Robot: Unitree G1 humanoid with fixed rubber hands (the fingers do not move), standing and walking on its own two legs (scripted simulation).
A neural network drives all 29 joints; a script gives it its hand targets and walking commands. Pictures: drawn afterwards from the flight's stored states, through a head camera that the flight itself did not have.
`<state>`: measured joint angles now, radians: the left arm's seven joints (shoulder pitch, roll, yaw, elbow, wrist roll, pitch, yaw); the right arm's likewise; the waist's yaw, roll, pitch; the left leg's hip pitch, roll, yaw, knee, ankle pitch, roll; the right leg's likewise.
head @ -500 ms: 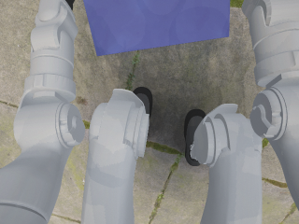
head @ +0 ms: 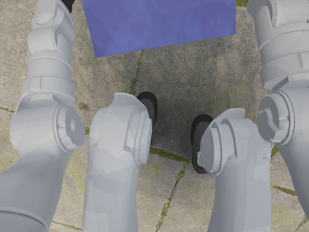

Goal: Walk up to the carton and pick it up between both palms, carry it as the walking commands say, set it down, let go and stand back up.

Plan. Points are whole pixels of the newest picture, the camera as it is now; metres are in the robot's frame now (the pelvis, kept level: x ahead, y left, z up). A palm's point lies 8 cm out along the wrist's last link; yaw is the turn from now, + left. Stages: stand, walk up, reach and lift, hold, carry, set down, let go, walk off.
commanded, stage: set down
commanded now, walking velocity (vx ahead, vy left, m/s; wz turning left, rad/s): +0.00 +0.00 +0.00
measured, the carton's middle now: out of the picture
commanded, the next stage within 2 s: none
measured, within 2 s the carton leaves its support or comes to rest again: neither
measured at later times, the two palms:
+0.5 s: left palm (59, 11) +0.45 +0.30 -0.21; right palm out of the picture +0.56 -0.06 -0.20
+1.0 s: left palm (43, 3) +0.46 +0.32 -0.18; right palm out of the picture +0.56 -0.09 -0.19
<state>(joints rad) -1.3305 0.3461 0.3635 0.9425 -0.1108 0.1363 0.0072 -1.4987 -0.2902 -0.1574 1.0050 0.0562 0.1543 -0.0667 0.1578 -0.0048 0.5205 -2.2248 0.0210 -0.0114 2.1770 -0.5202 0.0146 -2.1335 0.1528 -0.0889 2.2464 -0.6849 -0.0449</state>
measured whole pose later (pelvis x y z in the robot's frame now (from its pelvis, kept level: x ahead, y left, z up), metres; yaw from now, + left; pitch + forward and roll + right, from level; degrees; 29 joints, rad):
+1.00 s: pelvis -0.01 +0.00 -0.01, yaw +0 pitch +31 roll -1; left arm -1.33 0.36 0.38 0.99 -0.15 0.06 0.06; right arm -1.50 -0.42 -0.08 1.04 0.09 0.19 -0.06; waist 0.18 0.01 0.52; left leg -2.23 0.03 -0.01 2.18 -0.49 0.01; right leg -2.15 0.15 -0.09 2.25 -0.65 -0.03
